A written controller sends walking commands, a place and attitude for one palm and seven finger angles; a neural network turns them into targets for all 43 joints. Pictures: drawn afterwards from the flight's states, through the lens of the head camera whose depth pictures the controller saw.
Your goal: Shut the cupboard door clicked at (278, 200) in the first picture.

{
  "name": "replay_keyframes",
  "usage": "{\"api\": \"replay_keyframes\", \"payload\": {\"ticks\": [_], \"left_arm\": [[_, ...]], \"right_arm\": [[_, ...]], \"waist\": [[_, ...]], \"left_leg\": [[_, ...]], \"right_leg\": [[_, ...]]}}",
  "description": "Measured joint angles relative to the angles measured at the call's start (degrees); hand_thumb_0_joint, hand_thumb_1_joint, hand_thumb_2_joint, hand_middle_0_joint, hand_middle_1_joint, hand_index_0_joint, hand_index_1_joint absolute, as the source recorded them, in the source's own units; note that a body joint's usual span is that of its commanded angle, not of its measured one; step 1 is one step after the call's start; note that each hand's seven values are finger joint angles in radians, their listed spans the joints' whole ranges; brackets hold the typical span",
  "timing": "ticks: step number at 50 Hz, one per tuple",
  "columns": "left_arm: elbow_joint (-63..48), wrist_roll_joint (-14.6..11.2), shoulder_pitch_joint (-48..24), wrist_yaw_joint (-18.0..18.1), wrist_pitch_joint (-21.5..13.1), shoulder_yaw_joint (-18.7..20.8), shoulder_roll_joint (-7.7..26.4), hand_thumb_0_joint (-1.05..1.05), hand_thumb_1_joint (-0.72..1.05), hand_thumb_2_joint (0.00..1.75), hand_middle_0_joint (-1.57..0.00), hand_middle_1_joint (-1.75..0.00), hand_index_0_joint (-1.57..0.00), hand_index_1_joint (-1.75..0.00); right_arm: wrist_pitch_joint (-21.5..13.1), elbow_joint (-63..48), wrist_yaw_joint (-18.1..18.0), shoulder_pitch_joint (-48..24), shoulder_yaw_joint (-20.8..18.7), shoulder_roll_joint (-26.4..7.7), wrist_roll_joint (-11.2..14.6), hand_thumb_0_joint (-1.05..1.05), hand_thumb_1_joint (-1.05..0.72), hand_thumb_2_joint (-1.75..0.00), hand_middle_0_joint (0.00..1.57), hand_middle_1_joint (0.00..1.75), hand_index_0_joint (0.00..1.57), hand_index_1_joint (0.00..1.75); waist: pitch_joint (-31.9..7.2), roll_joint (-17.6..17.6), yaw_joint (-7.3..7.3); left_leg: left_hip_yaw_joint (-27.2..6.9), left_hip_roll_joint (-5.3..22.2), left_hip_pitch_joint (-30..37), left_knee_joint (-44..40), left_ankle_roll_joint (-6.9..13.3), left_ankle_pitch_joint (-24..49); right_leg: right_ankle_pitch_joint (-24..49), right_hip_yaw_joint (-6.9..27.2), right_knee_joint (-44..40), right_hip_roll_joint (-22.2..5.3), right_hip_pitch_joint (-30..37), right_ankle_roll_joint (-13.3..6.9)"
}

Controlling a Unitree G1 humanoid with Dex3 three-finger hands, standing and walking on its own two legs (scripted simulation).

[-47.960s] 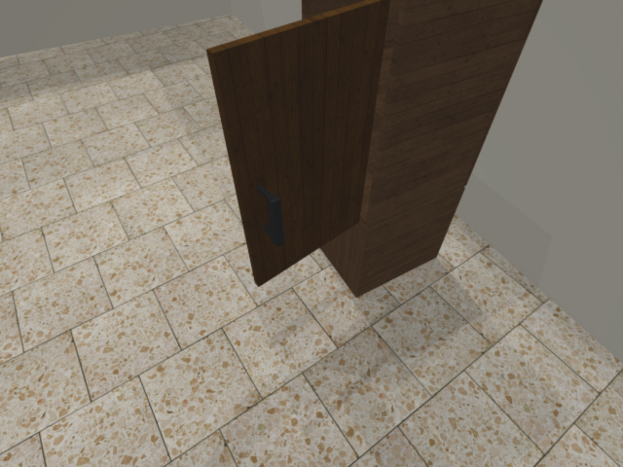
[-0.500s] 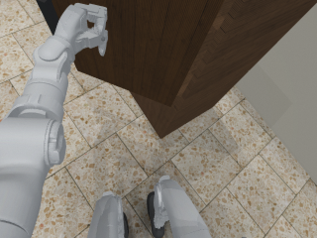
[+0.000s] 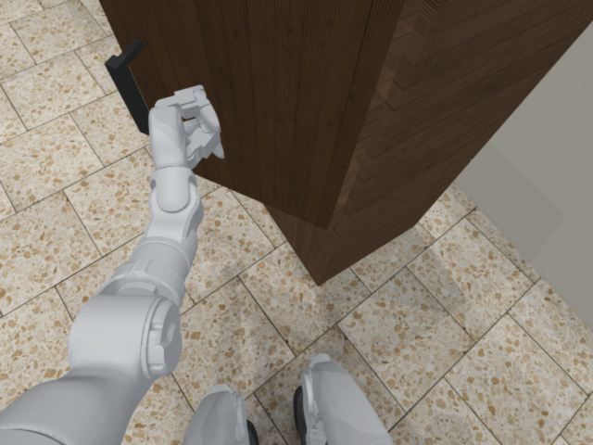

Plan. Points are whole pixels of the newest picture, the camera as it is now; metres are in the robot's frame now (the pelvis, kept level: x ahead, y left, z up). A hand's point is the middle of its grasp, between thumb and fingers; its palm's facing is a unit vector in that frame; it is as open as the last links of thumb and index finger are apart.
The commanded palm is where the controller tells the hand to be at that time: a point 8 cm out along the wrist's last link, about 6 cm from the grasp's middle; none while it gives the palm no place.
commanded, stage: pull the fist back off the door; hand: left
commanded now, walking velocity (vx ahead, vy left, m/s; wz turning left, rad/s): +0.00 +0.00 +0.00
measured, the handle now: (141, 90) +0.62 +0.14 +0.03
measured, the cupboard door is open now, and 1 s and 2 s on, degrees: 34 34 34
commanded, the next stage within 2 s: draw the hand back to the body in 0.36 s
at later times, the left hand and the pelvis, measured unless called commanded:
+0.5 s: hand (218, 177) +0.45 +0.04 +0.05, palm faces +0.02 -1.00 -0.04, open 3.1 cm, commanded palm +0.41 +0.11 +0.05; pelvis -0.01 -0.01 +0.01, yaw +2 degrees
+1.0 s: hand (110, 238) +0.34 +0.12 +0.15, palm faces -0.01 -1.00 -0.04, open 3.1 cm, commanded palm +0.30 +0.19 +0.15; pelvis +0.02 +0.00 +0.08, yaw +1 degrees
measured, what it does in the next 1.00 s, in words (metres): rises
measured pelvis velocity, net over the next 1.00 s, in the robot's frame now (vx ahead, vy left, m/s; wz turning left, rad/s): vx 0.02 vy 0.00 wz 0.02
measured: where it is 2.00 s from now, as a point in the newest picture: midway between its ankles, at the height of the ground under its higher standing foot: outside the picture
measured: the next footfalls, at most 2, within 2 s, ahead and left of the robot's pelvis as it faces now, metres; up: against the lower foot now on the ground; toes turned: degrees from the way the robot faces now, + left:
none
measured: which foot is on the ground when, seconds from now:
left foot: down 0.00-1.00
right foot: down 0.00-1.00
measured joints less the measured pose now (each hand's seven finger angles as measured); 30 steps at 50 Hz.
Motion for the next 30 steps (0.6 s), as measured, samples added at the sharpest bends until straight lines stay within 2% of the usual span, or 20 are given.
{"api": "replay_keyframes", "payload": {"ticks": [7, 14, 20, 24, 27, 30], "left_arm": [[-4.6, -2.5, 7.6, -0.9, -1.1, -4.9, -3.2, 0.02, 0.9, 0.9, -1.3, -1.5, -1.3, -1.5], [-8.6, -1.9, 11.5, 0.0, -3.1, -8.7, -5.5, 0.02, 0.9, 0.9, -1.3, -1.5, -1.3, -1.5], [-8.4, -2.1, 12.3, 0.3, -2.2, -9.0, -6.1, 0.02, 0.9, 0.9, -1.3, -1.5, -1.3, -1.5], [-8.4, -2.7, 12.1, 0.1, -2.8, -8.5, -5.5, 0.02, 0.9, 0.9, -1.3, -1.5, -1.3, -1.5], [-9.2, -2.8, 12.2, -1.0, -2.8, -8.0, -4.9, 0.02, 0.9, 0.9, -1.3, -1.5, -1.3, -1.5], [-15.3, -4.1, 16.5, -2.6, -1.1, -7.6, -4.4, 0.02, 0.9, 0.9, -1.3, -1.5, -1.3, -1.5]], "right_arm": [[0.9, 0.0, -0.6, -2.4, -1.6, -1.4, 0.9, 0.01, -0.91, -0.9, 0.2, 0.3, 0.2, 0.3], [0.8, -0.4, -1.7, -6.5, -2.5, -1.9, 1.0, 0.01, -0.91, -0.9, 0.2, 0.3, 0.2, 0.3], [1.2, -1.1, -2.5, -9.1, -1.6, -1.0, 1.5, 0.01, -0.91, -0.9, 0.2, 0.3, 0.2, 0.3], [0.7, -1.3, -2.8, -9.6, -1.0, -0.2, 1.5, 0.01, -0.91, -0.9, 0.2, 0.3, 0.2, 0.3], [0.8, -1.0, -2.9, -9.3, -0.7, 0.3, 1.6, 0.01, -0.91, -0.9, 0.2, 0.3, 0.2, 0.3], [1.6, -1.6, -3.1, -8.3, -0.8, 0.4, 2.4, 0.01, -0.91, -0.9, 0.2, 0.3, 0.2, 0.3]], "waist": [[0.6, -0.9, 2.45], [0.5, -1.3, 3.51], [0.6, -1.5, 3.99], [0.5, -1.5, 4.06], [0.6, -1.6, 4.31], [0.8, -1.2, 5.05]], "left_leg": [[-0.8, -0.6, 2.3, -1.2, -0.5, 0.5], [-1.2, -1.0, 3.0, -0.9, -0.8, 0.6], [-1.0, -1.1, 4.1, -1.5, -0.9, 1.0], [-1.1, -1.2, 4.0, -1.6, -1.0, 1.3], [-1.0, -1.1, 4.1, -1.5, -1.1, 1.4], [-0.5, -0.9, 6.1, -2.9, -1.1, 1.6]], "right_leg": [[-0.2, -0.6, -0.7, -0.6, 2.5, -0.4], [-0.6, -1.0, 0.0, -1.0, 3.2, -0.7], [-0.3, -0.8, -0.3, -1.1, 4.2, -0.9], [-0.1, -0.9, -0.3, -1.2, 4.0, -1.0], [0.0, -0.9, -0.2, -1.2, 4.1, -1.1], [0.4, -0.2, -1.4, -0.7, 5.8, -1.0]]}}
